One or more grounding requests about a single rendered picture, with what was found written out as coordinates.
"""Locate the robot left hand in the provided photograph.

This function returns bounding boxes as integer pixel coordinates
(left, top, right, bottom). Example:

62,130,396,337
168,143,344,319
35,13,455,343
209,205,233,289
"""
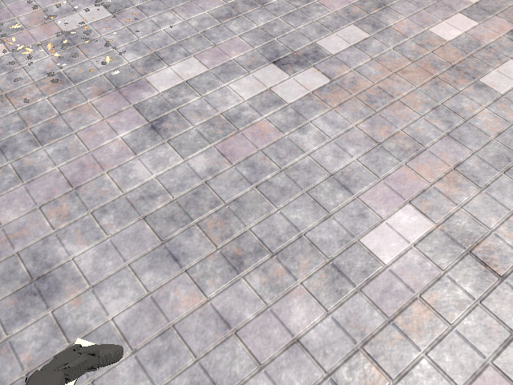
25,344,123,385

